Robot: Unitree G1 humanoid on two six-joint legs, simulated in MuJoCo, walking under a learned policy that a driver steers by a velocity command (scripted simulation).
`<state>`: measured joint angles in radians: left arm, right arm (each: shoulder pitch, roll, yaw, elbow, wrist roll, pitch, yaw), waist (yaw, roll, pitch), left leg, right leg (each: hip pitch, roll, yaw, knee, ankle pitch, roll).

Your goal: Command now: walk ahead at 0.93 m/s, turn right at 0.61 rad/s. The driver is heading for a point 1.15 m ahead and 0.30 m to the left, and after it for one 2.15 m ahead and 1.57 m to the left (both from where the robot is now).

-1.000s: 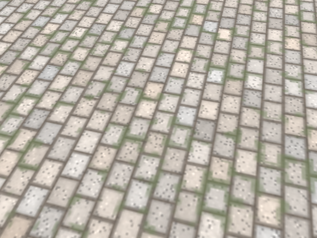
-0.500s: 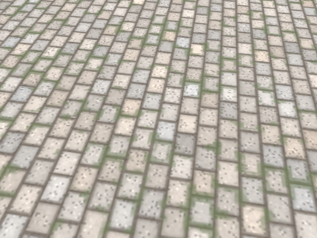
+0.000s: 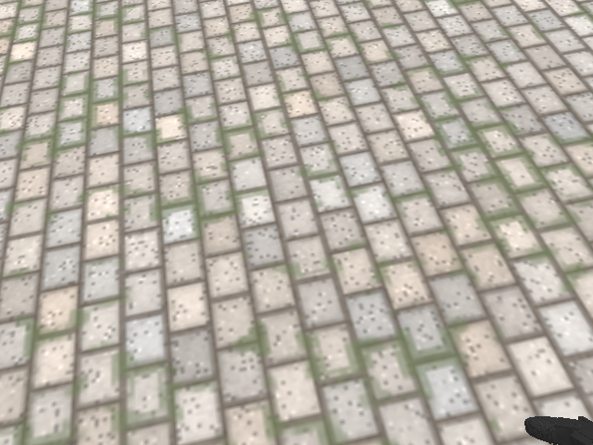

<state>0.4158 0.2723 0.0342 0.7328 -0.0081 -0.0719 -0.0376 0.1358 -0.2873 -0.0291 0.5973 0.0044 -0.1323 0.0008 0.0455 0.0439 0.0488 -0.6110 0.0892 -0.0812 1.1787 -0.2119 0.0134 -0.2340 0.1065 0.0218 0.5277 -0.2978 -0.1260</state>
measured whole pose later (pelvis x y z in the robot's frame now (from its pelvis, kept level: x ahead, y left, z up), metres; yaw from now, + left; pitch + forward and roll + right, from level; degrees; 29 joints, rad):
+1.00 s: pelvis +0.80 -0.04 +0.00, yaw +35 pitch +0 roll -3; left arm 0.14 0.31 0.08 0.74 0.00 -0.04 0.02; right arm 0.15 -0.37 -0.09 0.58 0.02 0.05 -0.01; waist 0.03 0.00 0.13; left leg -0.61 0.09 0.02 0.93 -0.27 -0.06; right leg -0.26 -0.05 -0.17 0.40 -0.14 0.00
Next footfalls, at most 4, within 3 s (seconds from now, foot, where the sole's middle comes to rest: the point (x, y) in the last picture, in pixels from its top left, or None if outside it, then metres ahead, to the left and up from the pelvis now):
0.32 left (328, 424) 0.51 0.04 -0.77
0.70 right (386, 261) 0.95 -0.11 -0.77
1.12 left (293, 295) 0.85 0.14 -0.77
1.54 right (343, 235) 1.04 0.01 -0.77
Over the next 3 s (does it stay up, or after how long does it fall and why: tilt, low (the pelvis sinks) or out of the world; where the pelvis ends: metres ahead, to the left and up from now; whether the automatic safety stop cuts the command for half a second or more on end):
stays up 1.06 0.36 0.00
